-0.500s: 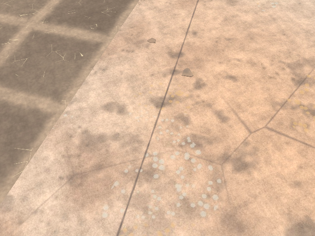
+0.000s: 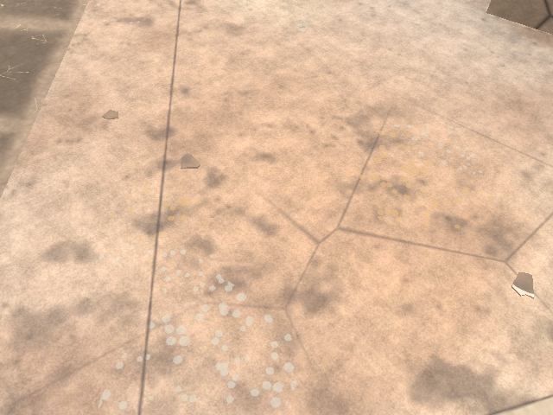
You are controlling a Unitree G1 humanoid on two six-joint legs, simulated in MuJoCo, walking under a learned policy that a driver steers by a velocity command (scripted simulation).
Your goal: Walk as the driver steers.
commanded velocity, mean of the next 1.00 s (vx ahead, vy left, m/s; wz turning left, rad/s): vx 0.00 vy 0.00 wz -0.38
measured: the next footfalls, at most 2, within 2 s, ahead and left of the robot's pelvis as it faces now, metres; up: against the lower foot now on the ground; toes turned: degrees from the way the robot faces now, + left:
right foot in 0.32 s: +0.01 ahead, -0.15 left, +0.00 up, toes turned -14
left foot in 0.74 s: +0.09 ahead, +0.07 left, +0.00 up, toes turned -21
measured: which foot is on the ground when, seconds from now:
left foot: down 0.00-0.32, up 0.34-0.72, down 0.74-1.00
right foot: up 0.00-0.30, down 0.32-1.00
